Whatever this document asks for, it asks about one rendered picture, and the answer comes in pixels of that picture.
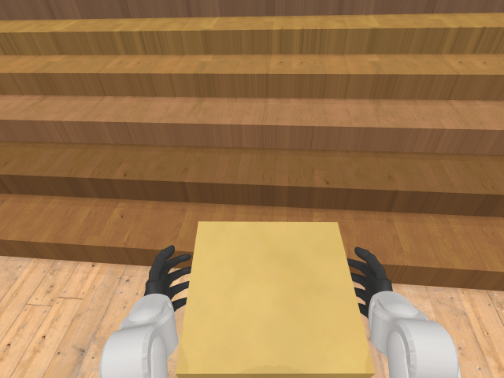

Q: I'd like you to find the carton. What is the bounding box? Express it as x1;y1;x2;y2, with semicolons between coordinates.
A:
176;221;376;378

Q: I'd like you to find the robot right hand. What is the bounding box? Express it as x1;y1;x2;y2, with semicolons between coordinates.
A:
347;247;393;319

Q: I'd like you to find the robot left hand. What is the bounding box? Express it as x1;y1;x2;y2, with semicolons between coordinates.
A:
143;245;191;313

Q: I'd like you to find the right robot forearm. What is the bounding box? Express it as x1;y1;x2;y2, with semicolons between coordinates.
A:
369;291;461;378

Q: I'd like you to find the left robot forearm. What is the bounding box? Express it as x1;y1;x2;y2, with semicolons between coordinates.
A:
99;294;179;378

